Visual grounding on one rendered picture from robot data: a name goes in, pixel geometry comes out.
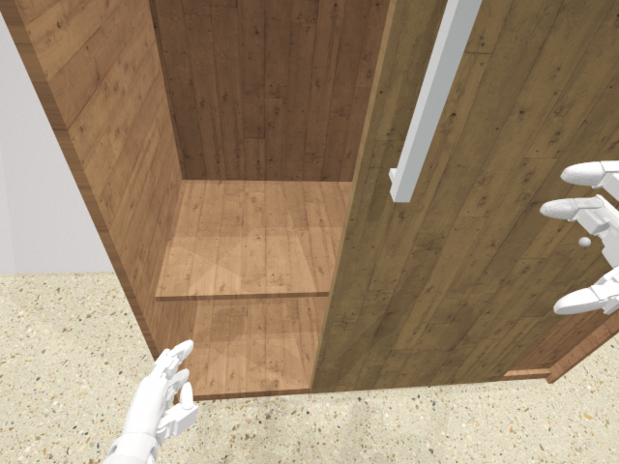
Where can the left robot forearm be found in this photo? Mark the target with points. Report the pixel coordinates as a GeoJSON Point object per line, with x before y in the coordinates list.
{"type": "Point", "coordinates": [133, 448]}

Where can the wardrobe door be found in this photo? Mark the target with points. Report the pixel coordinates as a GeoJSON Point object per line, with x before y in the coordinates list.
{"type": "Point", "coordinates": [563, 338]}
{"type": "Point", "coordinates": [459, 284]}

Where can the left robot hand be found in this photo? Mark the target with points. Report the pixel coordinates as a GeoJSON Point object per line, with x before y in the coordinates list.
{"type": "Point", "coordinates": [154, 395]}

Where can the right robot hand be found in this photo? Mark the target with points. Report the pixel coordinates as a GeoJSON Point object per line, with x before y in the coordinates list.
{"type": "Point", "coordinates": [599, 218]}

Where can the handle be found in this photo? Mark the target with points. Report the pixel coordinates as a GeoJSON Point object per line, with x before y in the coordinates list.
{"type": "Point", "coordinates": [453, 34]}

